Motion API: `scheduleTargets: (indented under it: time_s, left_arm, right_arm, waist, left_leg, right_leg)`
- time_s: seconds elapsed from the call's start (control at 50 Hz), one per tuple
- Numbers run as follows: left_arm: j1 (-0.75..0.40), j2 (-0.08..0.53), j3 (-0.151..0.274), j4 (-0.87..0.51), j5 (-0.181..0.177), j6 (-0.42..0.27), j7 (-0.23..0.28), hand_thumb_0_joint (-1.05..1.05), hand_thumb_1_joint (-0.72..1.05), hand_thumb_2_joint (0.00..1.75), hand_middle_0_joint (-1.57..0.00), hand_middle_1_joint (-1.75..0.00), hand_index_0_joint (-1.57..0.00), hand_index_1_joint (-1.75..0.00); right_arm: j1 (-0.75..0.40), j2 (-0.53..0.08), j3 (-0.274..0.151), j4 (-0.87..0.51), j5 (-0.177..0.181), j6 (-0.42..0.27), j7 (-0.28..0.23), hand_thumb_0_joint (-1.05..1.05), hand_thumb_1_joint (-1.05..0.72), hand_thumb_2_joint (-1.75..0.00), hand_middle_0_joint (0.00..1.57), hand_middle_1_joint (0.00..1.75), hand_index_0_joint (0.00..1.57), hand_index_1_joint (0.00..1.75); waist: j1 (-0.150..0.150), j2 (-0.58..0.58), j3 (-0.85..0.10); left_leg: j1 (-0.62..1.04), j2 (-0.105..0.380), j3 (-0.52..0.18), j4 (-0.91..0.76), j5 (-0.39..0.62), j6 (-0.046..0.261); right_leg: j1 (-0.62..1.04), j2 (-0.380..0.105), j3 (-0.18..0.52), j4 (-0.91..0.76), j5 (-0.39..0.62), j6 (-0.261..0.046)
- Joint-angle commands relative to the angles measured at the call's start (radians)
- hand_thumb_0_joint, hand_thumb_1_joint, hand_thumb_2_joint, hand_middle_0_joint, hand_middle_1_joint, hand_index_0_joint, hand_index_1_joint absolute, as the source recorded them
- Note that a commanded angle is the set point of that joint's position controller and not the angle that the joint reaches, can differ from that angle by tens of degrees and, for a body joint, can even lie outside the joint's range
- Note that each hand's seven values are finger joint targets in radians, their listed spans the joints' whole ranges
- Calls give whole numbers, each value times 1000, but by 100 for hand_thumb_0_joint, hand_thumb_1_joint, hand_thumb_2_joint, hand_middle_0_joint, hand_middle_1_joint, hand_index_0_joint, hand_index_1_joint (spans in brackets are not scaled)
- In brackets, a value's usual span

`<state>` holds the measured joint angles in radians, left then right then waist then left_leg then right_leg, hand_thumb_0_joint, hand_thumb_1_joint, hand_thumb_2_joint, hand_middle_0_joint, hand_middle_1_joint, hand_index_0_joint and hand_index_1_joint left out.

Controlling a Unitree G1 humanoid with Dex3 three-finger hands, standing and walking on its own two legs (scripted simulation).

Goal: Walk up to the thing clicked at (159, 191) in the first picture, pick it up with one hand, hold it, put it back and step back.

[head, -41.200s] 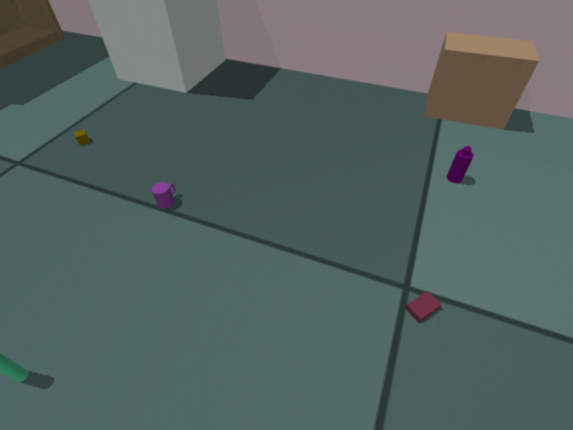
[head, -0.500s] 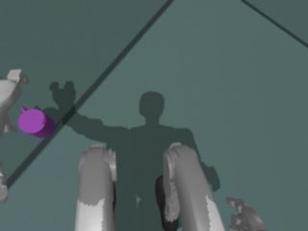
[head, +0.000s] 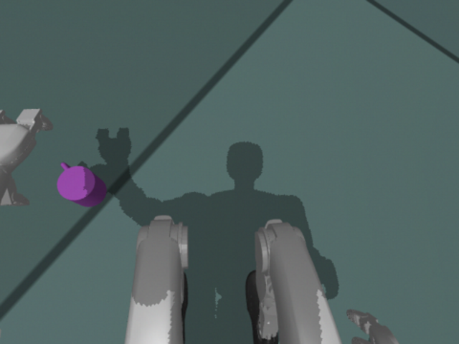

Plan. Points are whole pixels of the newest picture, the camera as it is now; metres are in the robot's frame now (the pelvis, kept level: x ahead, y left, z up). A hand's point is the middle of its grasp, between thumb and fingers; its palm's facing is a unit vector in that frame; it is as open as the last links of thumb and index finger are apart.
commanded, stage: withdraw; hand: left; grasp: from above
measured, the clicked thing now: (79, 182) +0.41 +0.39 -0.36
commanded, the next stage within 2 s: none
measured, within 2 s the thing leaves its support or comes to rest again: neither
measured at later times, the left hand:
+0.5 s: hand (50, 162) +0.40 +0.37 -0.15, palm faces -0.35 -0.07 -0.94, open 13.5 cm
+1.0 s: hand (37, 190) +0.34 +0.36 -0.11, palm faces -0.45 -0.13 -0.88, open 14.2 cm
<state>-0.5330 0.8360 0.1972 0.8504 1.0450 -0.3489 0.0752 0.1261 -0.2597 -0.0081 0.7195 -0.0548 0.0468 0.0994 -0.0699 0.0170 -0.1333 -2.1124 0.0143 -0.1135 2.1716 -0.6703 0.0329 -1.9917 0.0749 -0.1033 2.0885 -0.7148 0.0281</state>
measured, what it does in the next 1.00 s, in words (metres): stands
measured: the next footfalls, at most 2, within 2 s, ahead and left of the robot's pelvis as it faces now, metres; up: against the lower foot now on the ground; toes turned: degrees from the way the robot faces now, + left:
none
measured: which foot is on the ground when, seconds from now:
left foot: down 0.00-1.00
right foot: down 0.00-1.00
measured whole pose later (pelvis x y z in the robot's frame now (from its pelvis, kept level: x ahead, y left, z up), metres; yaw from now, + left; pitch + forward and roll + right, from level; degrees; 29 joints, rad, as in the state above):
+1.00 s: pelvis -0.01 +0.00 +0.01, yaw +1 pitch +34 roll -9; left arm -0.52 0.77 0.14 1.00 1.13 -0.48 0.20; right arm 0.09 -0.29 0.01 0.74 -0.06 0.02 0.10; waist -0.07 0.00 -0.17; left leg -2.07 0.02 -0.10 2.13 -0.65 0.03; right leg -1.96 0.07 -0.09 2.06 -0.70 0.02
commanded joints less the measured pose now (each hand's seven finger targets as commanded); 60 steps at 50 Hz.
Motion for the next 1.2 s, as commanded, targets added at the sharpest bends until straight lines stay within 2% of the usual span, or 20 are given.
scheduleTargets:
  time_s: [0.0,0.02,0.1,0.2,0.24,0.28,0.34,0.46,0.52,0.6,0.68,0.76,0.84,0.88,0.96,1.0,1.02,1.06,1.12,1.18]
  left_arm:
    - [-112,146,-7,-168,-33,8,74,0,-55,99,-8,-99,-7,-99]
    - [-133,161,2,-161,-17,7,101,0,-53,99,-9,-98,-9,-98]
    - [-242,97,-61,-6,66,-9,211,0,-48,94,-15,-94,-15,-95]
    - [-448,164,-57,147,192,-13,337,0,-46,93,-17,-93,-16,-94]
    - [-501,193,-29,219,211,2,380,0,-47,94,-17,-94,-16,-94]
    - [-554,204,-31,285,219,18,402,0,-48,95,-16,-95,-15,-96]
    - [-581,289,28,383,216,62,412,0,-46,93,-19,-92,-18,-93]
    - [-624,461,97,318,177,102,299,0,-46,92,-18,-91,-18,-91]
    - [-589,485,112,245,140,105,210,0,-52,96,-13,-96,-12,-96]
    - [-471,480,110,189,82,81,75,0,-56,98,-9,-100,-9,-100]
    - [-338,413,92,46,7,16,-53,0,-54,97,-9,-100,-9,-99]
    - [-200,329,86,-90,-67,-66,-89,0,-53,97,-7,-100,-7,-98]
    - [-147,247,66,-102,-51,-130,-4,0,-54,99,-6,-98,-6,-98]
    - [-146,212,57,-45,-7,-143,78,0,-55,100,-6,-98,-6,-98]
    - [-285,148,-15,94,125,-139,256,0,-53,99,-8,-99,-8,-99]
    - [-386,194,-8,130,200,-121,327,0,-50,97,-11,-97,-11,-97]
    - [-428,227,20,155,218,-110,362,0,-48,95,-13,-96,-13,-95]
    - [-500,226,21,206,247,-78,421,0,-47,94,-15,-95,-15,-95]
    - [-568,265,32,314,257,-13,472,0,-46,93,-17,-93,-17,-93]
    - [-622,322,40,358,247,49,454,0,-43,90,-20,-89,-20,-90]
  right_arm:
    - [96,-218,-70,-64,19,-15,-11,0,-90,-90,20,30,20,30]
    - [88,-220,-68,-60,20,-15,-11,0,-90,-90,20,30,20,30]
    - [55,-201,-44,-40,5,-29,-7,0,-91,-90,20,30,20,30]
    - [49,-215,-30,-9,-33,-60,-6,0,-91,-90,20,30,20,30]
    - [60,-220,-27,-2,-46,-72,-7,0,-91,-90,20,30,20,30]
    - [65,-224,-22,8,-58,-86,-10,0,-92,-90,20,30,20,30]
    - [80,-228,-13,10,-68,-99,-14,0,-92,-90,20,30,20,30]
    - [129,-234,-27,-11,-57,-91,-19,0,-91,-90,20,30,20,30]
    - [149,-237,-41,-22,-39,-71,-23,0,-91,-90,20,30,20,30]
    - [193,-243,-48,-19,-17,-44,-31,0,-91,-90,20,30,20,30]
    - [220,-239,-60,-12,-6,-40,-42,0,-91,-90,20,30,20,30]
    - [184,-237,-64,-26,4,-42,-42,0,-90,-90,20,30,20,30]
    - [125,-226,-62,-31,9,-45,-31,0,-89,-90,20,30,20,30]
    - [95,-222,-55,-18,3,-41,-22,0,-89,-90,20,30,20,30]
    - [56,-208,-36,-3,-23,-36,-3,0,-90,-90,20,30,20,30]
    - [52,-218,-36,16,-38,-39,1,0,-90,-90,20,30,20,30]
    - [47,-227,-42,20,-49,-44,3,0,-91,-90,20,30,20,30]
    - [42,-233,-46,21,-65,-55,3,0,-91,-90,20,30,20,30]
    - [37,-238,-36,29,-73,-73,-7,0,-91,-90,20,30,20,30]
    - [43,-233,-25,24,-76,-92,-15,0,-92,-90,20,30,20,30]
  waist:
    - [-2,213,-548]
    - [1,211,-544]
    - [-41,155,-433]
    - [-51,197,-494]
    - [-44,210,-539]
    - [-62,198,-558]
    - [-41,210,-600]
    - [-18,246,-726]
    - [-9,271,-736]
    - [-11,215,-695]
    - [-13,209,-658]
    - [4,229,-598]
    - [5,242,-557]
    - [5,234,-517]
    - [-40,176,-450]
    - [-35,224,-503]
    - [-34,236,-527]
    - [-39,267,-548]
    - [-48,266,-576]
    - [-41,247,-619]
  left_leg:
    - [635,13,-41,-370,204,-10]
    - [628,11,-31,-368,188,-8]
    - [506,-3,19,-329,109,1]
    - [505,-13,53,-277,96,-2]
    - [511,-19,67,-258,102,-5]
    - [489,-19,70,-230,93,-2]
    - [485,-20,72,-208,98,0]
    - [472,-23,71,-183,81,9]
    - [492,-22,51,-208,68,6]
    - [491,-16,38,-222,113,9]
    - [547,-4,16,-250,161,5]
    - [594,11,-36,-314,192,-12]
    - [645,22,-53,-344,220,-20]
    - [620,18,-39,-336,225,-19]
    - [512,3,14,-279,137,-4]
    - [534,-5,34,-259,142,-7]
    - [550,-4,33,-252,137,-12]
    - [577,-4,30,-257,103,-21]
    - [541,-13,50,-232,67,-19]
    - [499,-20,74,-191,51,-6]
  right_leg:
    - [183,11,-31,-237,210,-79]
    - [182,12,-25,-246,206,-79]
    - [152,12,-6,-272,173,-76]
    - [139,15,11,-260,160,-73]
    - [140,11,13,-246,154,-71]
    - [131,14,11,-239,145,-67]
    - [136,7,7,-212,143,-65]
    - [211,4,10,-185,126,-65]
    - [202,4,0,-168,128,-68]
    - [224,11,-8,-186,168,-68]
    - [232,14,-11,-212,197,-69]
    - [198,12,-28,-199,202,-73]
    - [146,12,-35,-194,206,-77]
    - [127,9,-36,-188,213,-80]
    - [77,15,-25,-214,174,-77]
    - [72,14,-19,-203,179,-77]
    - [63,11,-19,-188,171,-75]
    - [28,2,-24,-168,146,-71]
    - [35,0,-20,-168,119,-65]
    - [71,-4,-2,-183,95,-63]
